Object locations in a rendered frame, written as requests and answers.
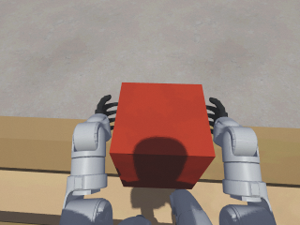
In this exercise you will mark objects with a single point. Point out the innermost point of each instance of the robot right forearm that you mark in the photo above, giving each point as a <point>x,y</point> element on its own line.
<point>242,169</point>

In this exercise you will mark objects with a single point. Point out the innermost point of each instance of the robot thigh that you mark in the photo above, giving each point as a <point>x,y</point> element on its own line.
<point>137,220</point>
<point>187,210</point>

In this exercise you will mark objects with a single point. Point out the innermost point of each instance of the robot right hand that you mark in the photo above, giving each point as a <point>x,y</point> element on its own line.
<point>219,111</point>

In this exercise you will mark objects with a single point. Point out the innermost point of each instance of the robot left upper arm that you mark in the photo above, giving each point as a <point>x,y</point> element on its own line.
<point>91,211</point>

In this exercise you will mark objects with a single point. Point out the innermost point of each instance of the robot left forearm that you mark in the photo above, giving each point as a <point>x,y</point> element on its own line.
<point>88,152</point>

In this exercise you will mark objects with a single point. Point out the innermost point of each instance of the left robot thigh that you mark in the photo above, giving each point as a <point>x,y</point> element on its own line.
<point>137,220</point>

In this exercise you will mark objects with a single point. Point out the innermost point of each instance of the right robot thigh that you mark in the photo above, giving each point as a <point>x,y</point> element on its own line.
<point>187,210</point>

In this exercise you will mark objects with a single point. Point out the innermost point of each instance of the carton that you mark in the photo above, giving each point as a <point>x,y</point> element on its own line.
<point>161,136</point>

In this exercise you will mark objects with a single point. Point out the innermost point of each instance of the robot left hand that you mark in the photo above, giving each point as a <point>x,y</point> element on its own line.
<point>102,108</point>

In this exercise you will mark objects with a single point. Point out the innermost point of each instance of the robot right upper arm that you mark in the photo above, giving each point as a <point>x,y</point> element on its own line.
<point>243,214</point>

